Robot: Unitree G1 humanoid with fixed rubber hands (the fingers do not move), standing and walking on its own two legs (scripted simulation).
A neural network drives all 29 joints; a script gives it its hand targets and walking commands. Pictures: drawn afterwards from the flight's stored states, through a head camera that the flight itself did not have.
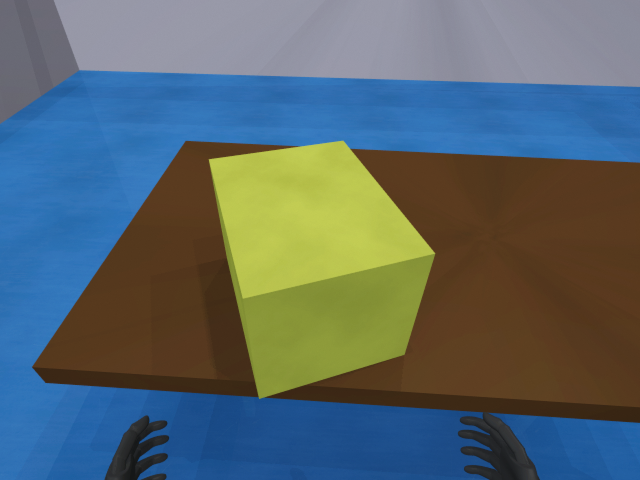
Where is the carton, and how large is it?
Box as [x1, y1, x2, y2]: [209, 141, 434, 398]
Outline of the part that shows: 343,141 209,159 227,260 259,398 404,354 434,253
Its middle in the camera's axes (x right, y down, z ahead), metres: -0.02 +0.03 +0.57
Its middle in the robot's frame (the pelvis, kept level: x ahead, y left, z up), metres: +0.41 +0.06 +0.08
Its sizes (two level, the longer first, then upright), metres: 0.279 0.214 0.202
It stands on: a table, 0.77 m high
